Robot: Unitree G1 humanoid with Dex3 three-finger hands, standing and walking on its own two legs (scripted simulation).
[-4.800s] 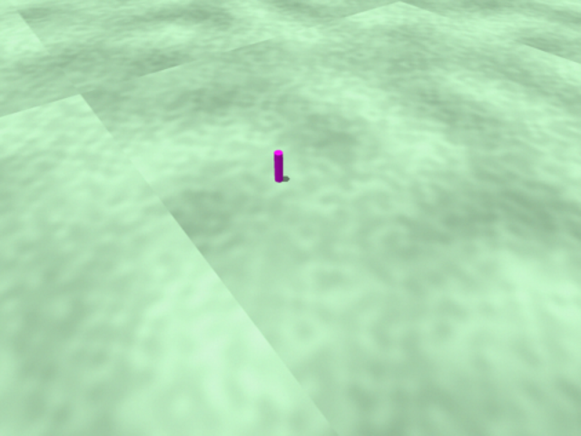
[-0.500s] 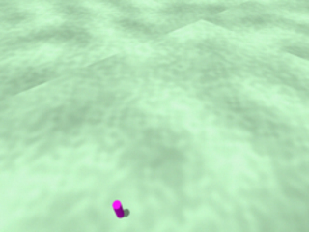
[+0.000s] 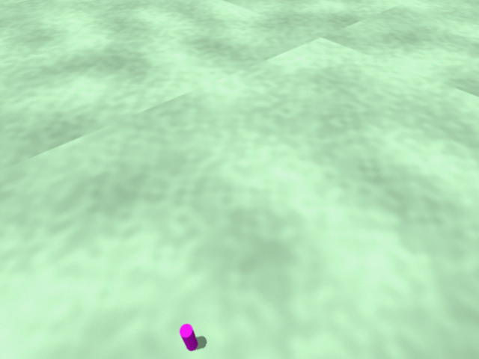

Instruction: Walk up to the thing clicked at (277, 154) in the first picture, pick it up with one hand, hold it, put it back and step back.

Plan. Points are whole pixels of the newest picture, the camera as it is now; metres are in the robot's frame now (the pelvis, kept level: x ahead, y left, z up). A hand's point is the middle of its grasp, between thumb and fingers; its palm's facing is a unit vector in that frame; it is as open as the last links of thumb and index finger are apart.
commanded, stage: walk up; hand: left
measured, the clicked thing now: (189, 338) +0.36 +0.20 -0.69
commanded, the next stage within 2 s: stand in 0.76 s
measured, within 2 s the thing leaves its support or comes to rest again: neither
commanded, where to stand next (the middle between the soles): +0.01 +0.00 m, yaw -1 degrees
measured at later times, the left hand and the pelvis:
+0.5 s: hand out of the picture +0.09 +0.25 -0.16, palm faces -0.02 -0.95 -0.32, open 7.4 cm; pelvis +0.01 +0.00 +0.00, yaw +0 degrees
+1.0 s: hand out of the picture +0.09 +0.25 -0.15, palm faces -0.02 -0.94 -0.33, open 7.4 cm; pelvis +0.01 +0.00 +0.00, yaw +0 degrees
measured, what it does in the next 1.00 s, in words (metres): stands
